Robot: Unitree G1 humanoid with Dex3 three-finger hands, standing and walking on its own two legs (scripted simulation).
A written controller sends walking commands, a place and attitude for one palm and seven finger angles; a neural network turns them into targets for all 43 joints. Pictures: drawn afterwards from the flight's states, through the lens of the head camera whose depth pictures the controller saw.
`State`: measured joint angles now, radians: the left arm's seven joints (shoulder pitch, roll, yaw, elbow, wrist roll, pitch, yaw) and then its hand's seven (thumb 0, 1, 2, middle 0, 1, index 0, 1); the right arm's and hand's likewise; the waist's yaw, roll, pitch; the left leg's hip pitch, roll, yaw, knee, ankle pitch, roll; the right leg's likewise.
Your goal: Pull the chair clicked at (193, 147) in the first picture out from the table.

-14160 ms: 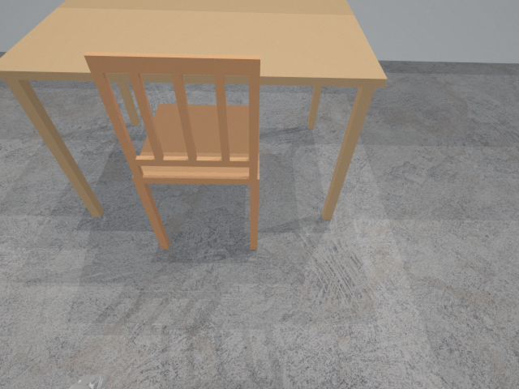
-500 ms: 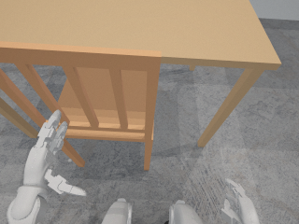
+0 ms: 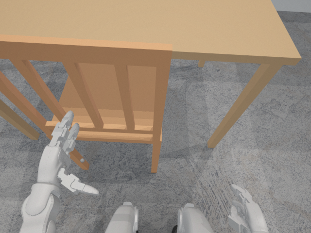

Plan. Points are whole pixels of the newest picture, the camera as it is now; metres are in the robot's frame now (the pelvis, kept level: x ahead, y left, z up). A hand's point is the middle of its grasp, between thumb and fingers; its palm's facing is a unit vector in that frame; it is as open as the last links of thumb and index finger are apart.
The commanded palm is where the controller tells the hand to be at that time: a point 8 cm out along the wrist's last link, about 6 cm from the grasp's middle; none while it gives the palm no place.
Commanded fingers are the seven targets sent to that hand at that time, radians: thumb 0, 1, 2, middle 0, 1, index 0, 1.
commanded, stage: aim the fingers beside a spindle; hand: left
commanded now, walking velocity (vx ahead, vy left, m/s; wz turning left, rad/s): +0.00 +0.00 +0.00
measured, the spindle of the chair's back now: (88, 100) +0.44 +0.21 +0.03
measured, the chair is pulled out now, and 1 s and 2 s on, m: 0.00 0.00 0.00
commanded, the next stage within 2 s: none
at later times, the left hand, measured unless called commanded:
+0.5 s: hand (86, 153) +0.30 +0.18 +0.03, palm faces -0.03 -1.00 -0.05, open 16.9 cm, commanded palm +0.28 +0.24 +0.03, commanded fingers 0.00 -0.50 0.30 -0.06 -0.08 -0.06 -0.08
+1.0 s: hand (84, 157) +0.30 +0.19 +0.00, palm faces +0.01 -1.00 -0.04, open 16.9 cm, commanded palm +0.28 +0.23 +0.02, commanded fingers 0.00 -0.50 0.30 -0.06 -0.08 -0.06 -0.08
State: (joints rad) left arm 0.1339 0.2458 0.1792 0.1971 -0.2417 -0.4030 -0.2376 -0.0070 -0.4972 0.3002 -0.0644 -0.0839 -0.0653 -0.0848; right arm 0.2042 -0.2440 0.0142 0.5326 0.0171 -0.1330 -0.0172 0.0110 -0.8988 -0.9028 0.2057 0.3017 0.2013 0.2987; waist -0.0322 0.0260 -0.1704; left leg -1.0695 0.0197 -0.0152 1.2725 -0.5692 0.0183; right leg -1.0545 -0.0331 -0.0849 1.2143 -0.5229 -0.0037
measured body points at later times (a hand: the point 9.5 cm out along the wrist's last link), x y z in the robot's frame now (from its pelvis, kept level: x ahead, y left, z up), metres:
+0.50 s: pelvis +0.00 +0.00 -0.01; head +0.11 +0.01 +0.43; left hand +0.29 +0.23 +0.04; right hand +0.17 -0.25 -0.10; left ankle +0.02 +0.10 -0.63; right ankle +0.03 -0.12 -0.63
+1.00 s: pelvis +0.00 -0.01 -0.01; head +0.11 +0.00 +0.43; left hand +0.29 +0.25 +0.01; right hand +0.17 -0.25 -0.10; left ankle +0.02 +0.10 -0.63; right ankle +0.03 -0.12 -0.63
